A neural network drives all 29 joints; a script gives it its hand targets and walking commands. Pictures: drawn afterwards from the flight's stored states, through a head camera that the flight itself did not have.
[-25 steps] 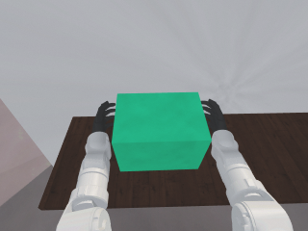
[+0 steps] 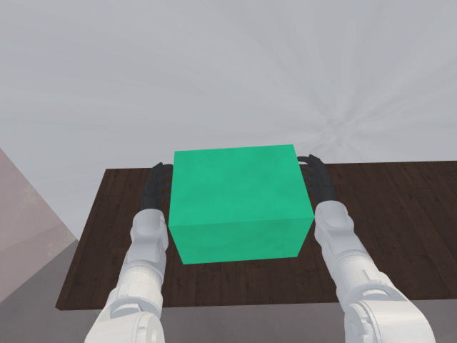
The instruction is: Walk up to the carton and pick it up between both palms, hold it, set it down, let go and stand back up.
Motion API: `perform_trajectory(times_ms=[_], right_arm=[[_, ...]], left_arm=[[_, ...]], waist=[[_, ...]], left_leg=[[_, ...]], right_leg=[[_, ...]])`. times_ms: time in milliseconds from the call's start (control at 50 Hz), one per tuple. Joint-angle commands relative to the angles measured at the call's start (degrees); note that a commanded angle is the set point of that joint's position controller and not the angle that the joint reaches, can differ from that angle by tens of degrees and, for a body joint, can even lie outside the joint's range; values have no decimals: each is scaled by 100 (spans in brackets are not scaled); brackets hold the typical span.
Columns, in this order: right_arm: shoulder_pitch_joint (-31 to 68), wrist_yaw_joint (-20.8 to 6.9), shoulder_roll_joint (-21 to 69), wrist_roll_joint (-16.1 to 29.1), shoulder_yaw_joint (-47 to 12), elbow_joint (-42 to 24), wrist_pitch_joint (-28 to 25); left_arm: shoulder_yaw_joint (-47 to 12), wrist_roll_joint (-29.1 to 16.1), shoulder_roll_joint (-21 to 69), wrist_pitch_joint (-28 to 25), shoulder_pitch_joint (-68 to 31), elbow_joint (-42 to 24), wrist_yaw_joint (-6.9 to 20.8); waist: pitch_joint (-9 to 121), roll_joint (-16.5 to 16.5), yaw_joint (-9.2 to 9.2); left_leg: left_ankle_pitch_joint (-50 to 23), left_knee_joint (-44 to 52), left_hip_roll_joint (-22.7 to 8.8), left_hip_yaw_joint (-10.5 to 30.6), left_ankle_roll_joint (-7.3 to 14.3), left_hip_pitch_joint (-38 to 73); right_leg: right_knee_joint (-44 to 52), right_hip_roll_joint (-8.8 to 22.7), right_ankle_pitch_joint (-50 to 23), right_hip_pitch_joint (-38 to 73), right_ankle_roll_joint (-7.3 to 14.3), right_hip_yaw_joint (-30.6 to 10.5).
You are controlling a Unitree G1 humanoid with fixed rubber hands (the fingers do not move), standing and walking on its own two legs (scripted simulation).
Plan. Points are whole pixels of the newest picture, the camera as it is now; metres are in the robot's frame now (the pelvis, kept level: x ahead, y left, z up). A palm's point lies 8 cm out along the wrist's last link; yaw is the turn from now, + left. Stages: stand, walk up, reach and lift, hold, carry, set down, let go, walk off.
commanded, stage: set down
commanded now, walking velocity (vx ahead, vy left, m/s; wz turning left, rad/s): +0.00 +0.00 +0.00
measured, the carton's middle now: (237, 205) +0.38 +0.00 +0.02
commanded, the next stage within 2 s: none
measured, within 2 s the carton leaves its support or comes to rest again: neither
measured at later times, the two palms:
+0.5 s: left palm (160, 216) +0.38 +0.16 +0.00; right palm (316, 204) +0.39 -0.16 +0.01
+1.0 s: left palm (166, 232) +0.37 +0.16 -0.06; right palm (310, 215) +0.40 -0.17 -0.05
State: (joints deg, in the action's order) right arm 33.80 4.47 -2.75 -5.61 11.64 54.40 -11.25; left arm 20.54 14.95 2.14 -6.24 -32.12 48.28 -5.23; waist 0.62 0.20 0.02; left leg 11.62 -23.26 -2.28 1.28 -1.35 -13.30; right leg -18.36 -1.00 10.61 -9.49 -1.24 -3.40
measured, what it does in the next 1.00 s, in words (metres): stands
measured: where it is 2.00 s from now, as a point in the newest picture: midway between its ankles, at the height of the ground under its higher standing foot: outside the picture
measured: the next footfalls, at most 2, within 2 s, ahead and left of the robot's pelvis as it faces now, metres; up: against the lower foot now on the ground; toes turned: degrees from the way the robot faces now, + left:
none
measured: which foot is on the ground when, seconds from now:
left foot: down 0.00-1.00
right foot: down 0.00-1.00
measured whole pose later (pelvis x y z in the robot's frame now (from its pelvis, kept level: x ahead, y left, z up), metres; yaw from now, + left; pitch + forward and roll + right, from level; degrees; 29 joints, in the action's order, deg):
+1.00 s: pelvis +0.03 -0.01 -0.01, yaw +0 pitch +20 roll -1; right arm 36.0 2.9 -2.7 -15.2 17.9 67.0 -30.7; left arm 23.0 11.0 1.9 -31.8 -30.6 64.8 -8.3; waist 4.0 2.3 0.4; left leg 10.9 -23.2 -2.7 1.3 -1.5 -31.9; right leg -18.8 -1.4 10.6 -28.3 -0.8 -3.1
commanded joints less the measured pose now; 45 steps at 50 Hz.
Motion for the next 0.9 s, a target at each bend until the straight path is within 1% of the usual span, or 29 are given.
perform_trajectory(times_ms=[0, 20, 60, 100, 120, 140, 160, 200, 260, 320, 340, 360, 380, 400, 420, 440, 480, 520, 560, 580, 600, 640, 680, 740, 760, 780, 820, 840, 880], right_arm=[[3357, -1181, 3607, -518, -1181, -531, -634], [3296, -1180, 3545, -583, -1124, -474, -649], [3215, -1194, 3558, -628, -1088, -383, -662], [3361, -1221, 3547, -720, -968, -459, -754], [3465, -1240, 3521, -712, -939, -511, -791], [3383, -1240, 3547, -742, -921, -408, -835], [3432, -1258, 3572, -751, -929, -353, -872], [3334, -1259, 3515, -853, -833, -229, -932], [3307, -1218, 3533, -955, -864, -305, -1083], [3165, -1226, 3541, -1055, -746, -22, -1133], [3012, -1180, 3531, -1091, -824, -31, -1173], [2986, -1176, 3565, -1060, -840, 48, -1209], [2970, -1143, 3558, -1143, -840, 21, -1280], [2998, -1128, 3553, -1130, -912, 4, -1331], [3007, -1142, 3625, -1142, -831, 195, -1380], [2916, -1110, 3584, -1186, -892, 150, -1448], [2963, -1060, 3696, -1233, -1015, 120, -1623], [2900, -1051, 3693, -1264, -1067, 218, -1773], [2953, -1070, 3580, -1351, -983, 390, -1868], [2874, -1058, 3595, -1373, -940, 486, -1908], [2828, -1055, 3489, -1395, -958, 573, -1960], [2830, -1067, 3541, -1450, -917, 698, -2026], [2843, -1053, 3464, -1549, -854, 742, -2125], [2772, -1056, 3475, -1608, -877, 928, -2260], [2735, -1052, 3444, -1597, -862, 991, -2278], [2722, -1045, 3461, -1660, -809, 1040, -2307], [2776, -1024, 3473, -1739, -776, 1032, -2375], [2808, -1011, 3445, -1803, -759, 1176, -2411], [2740, -997, 3581, -1787, -913, 1160, -2500]], left_arm=[[-1632, 155, 3528, -676, -3423, -386, 555], [-1666, 123, 3541, -693, -3398, -397, 548], [-1527, 253, 3434, -700, -3333, -348, 568], [-1509, 255, 3452, -784, -3397, -332, 552], [-1442, 255, 3419, -808, -3390, -241, 521], [-1521, 244, 3481, -879, -3397, -326, 507], [-1496, 246, 3448, -956, -3474, -322, 493], [-1507, 281, 3478, -1052, -3520, -307, 453], [-1510, 289, 3433, -1171, -3283, -201, 424], [-1395, 365, 3314, -1301, -3215, 0, 428], [-1443, 403, 3356, -1295, -2970, -22, 438], [-1395, 373, 3311, -1370, -2948, 81, 436], [-1400, 371, 3335, -1426, -2947, 88, 429], [-1433, 345, 3302, -1494, -2876, 113, 422], [-1481, 340, 3366, -1599, -2980, 107, 402], [-1536, 326, 3365, -1610, -2825, 136, 402], [-1591, 272, 3351, -1816, -2925, 147, 385], [-1722, 243, 3462, -2012, -2822, 204, 327], [-1668, 281, 3397, -2142, -2878, 321, 303], [-1627, 331, 3384, -2190, -2788, 327, 296], [-1655, 298, 3384, -2246, -2742, 383, 287], [-1586, 325, 3304, -2359, -2726, 511, 277], [-1659, 237, 3357, -2454, -2619, 651, 266], [-1639, 296, 3285, -2623, -2611, 738, 256], [-1588, 280, 3242, -2659, -2524, 875, 255], [-1586, 269, 3280, -2703, -2617, 921, 290], [-1589, 231, 3259, -2788, -2561, 1018, 284], [-1549, 198, 3201, -2856, -2741, 1097, 291], [-1524, 184, 3166, -2987, -2632, 1146, 312]], waist=[[2665, 16, 731], [2661, -15, 674], [2532, -14, 765], [2684, 57, 746], [2757, 49, 810], [2836, 147, 768], [2942, 136, 826], [3022, 188, 733], [3325, 156, 725], [3316, 105, 748], [3342, 8, 645], [3371, -4, 721], [3619, -43, 660], [3720, -88, 686], [3822, 8, 674], [3920, 19, 618], [4335, 25, 610], [4489, 82, 618], [4493, 127, 591], [4544, 144, 668], [4484, 87, 564], [4539, 154, 648], [4625, 174, 551], [4626, 171, 511], [4599, 146, 608], [4618, 118, 472], [4537, 9, 514], [4660, -2, 443], [4740, -122, 518]], left_leg=[[-2222, 319, 104, -569, -220, 885], [-2254, 308, 98, -582, -228, 874], [-2181, 308, 113, -627, -202, 800], [-2187, 307, 81, -595, -233, 771], [-2157, 289, 61, -580, -220, 736], [-2303, 242, 69, -618, -259, 784], [-2349, 196, 57, -620, -253, 818], [-2396, 166, 37, -581, -303, 824], [-2826, 38, 9, -592, -297, 873], [-2778, 27, 0, -611, -262, 747], [-3025, -7, -8, -600, -259, 861], [-3050, -31, -5, -629, -251, 751], [-3194, -63, -10, -647, -217, 808], [-3380, -111, 1, -626, -231, 799], [-3434, -149, -31, -609, -242, 815], [-3646, -185, -49, -568, -278, 914], [-3947, -290, -45, -576, -278, 946], [-4217, -375, -80, -544, -321, 966], [-4258, -413, -112, -546, -323, 1004], [-4361, -421, -121, -555, -341, 1040], [-4387, -434, -118, -547, -342, 1049], [-4385, -459, -141, -572, -331, 933], [-4527, -483, -153, -532, -339, 1007], [-4758, -544, -196, -544, -357, 1007], [-4683, -580, -185, -525, -339, 870], [-4541, -570, -157, -544, -331, 808], [-4441, -573, -149, -597, -311, 630], [-4414, -603, -138, -553, -320, 556], [-4377, -598, -142, -583, -285, 313]], right_leg=[[124, -241, -906, -259, 259, 919], [102, -246, -939, -242, 274, 929], [88, -231, -886, -262, 252, 916], [56, -235, -899, -333, 298, 924], [41, -232, -799, -455, 298, 925], [13, -228, -893, -439, 320, 944], [-3, -219, -878, -540, 301, 943], [-41, -232, -929, -561, 329, 972], [-92, -214, -1276, -685, 324, 967], [-135, -202, -1245, -668, 308, 967], [-107, -201, -1576, -605, 285, 969], [-167, -196, -1544, -601, 285, 946], [-200, -184, -1741, -632, 269, 967], [-225, -187, -1943, -625, 247, 947], [-245, -186, -1865, -734, 274, 936], [-228, -198, -2059, -812, 301, 993], [-229, -189, -2406, -758, 282, 943], [-283, -206, -2523, -952, 281, 995], [-252, -223, -2375, -1127, 326, 1010], [-268, -217, -2455, -1137, 334, 984], [-263, -239, -2499, -1249, 321, 1022], [-299, -223, -2488, -1365, 324, 985], [-287, -239, -2544, -1483, 339, 1055], [-273, -254, -2653, -1609, 328, 1040], [-344, -217, -2692, -1570, 317, 1021], [-334, -220, -2722, -1570, 313, 1019], [-413, -198, -2839, -1489, 241, 1030], [-451, -174, -2985, -1477, 210, 1025], [-507, -137, -3330, -1294, 167, 934]])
